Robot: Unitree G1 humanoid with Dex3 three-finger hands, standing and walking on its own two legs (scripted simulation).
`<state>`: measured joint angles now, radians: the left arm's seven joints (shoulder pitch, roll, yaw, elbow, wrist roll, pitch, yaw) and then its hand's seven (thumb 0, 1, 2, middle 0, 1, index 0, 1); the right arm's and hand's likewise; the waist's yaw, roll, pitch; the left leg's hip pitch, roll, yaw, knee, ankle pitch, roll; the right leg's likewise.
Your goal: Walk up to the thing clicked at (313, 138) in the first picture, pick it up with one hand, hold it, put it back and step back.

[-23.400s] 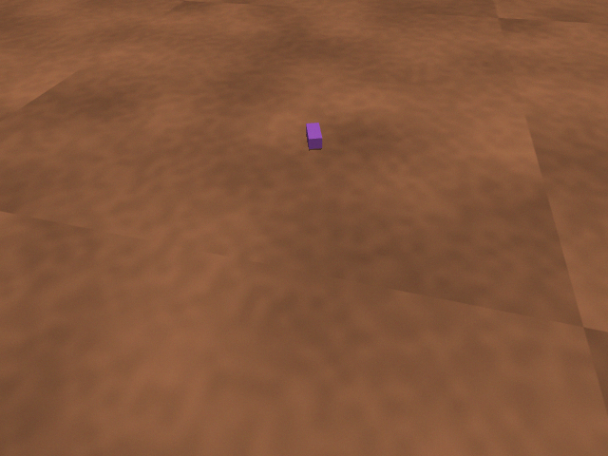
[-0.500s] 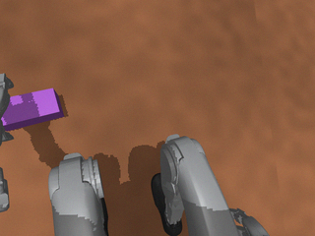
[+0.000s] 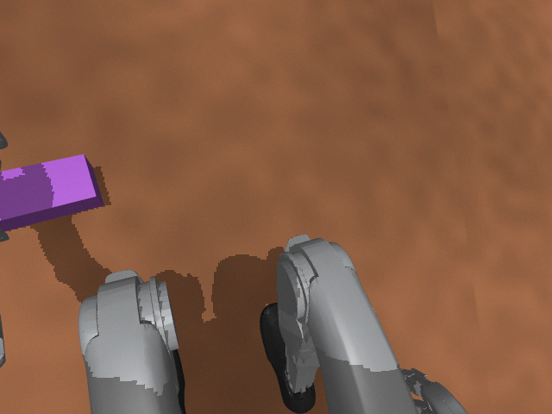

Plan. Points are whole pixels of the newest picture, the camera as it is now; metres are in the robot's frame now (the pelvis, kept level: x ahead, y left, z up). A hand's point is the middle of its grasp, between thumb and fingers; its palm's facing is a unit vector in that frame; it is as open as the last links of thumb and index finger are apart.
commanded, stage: rise first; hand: left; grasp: from above
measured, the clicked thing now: (42, 193) +0.47 +0.31 -0.29
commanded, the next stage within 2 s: approach in 0.60 s
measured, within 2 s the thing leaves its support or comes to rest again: neither
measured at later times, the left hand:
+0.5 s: hand out of the picture +0.44 +0.34 -0.17, palm faces -0.44 -0.12 -0.89, open 14.0 cm
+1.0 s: hand (18, 174) +0.47 +0.30 -0.16, palm faces -0.41 -0.10 -0.91, open 14.1 cm
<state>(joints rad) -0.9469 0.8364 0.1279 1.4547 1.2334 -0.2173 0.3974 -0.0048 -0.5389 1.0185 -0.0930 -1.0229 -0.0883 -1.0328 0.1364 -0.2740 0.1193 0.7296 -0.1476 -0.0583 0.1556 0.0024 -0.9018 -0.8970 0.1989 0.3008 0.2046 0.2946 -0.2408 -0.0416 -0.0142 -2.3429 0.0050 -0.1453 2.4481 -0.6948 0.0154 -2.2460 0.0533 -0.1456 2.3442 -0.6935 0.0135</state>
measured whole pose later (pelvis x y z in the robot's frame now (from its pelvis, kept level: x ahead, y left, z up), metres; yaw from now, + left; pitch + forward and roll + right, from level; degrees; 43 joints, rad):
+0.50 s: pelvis +0.00 +0.00 +0.00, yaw +1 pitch +33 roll -9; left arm -0.96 0.83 0.11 1.47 1.23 -0.22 0.39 0.00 -0.53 1.02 -0.10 -1.03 -0.10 -1.04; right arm 0.14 -0.28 0.13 0.72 -0.14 -0.06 0.15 0.00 -0.90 -0.90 0.20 0.30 0.20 0.29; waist -0.24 -0.04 -0.02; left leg -2.34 0.00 -0.14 2.43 -0.68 0.01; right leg -2.25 0.05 -0.14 2.34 -0.68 0.01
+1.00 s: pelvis +0.00 +0.00 +0.00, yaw +1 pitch +34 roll -9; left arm -1.06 0.77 0.02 1.53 1.24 -0.18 0.42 -0.01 -0.55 1.03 -0.09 -1.04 -0.09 -1.05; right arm 0.15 -0.27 0.14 0.73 -0.15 -0.08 0.14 0.00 -0.90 -0.89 0.20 0.30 0.20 0.29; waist -0.28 -0.04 -0.04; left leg -2.34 0.00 -0.14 2.42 -0.68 0.01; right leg -2.25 0.05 -0.14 2.33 -0.68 0.01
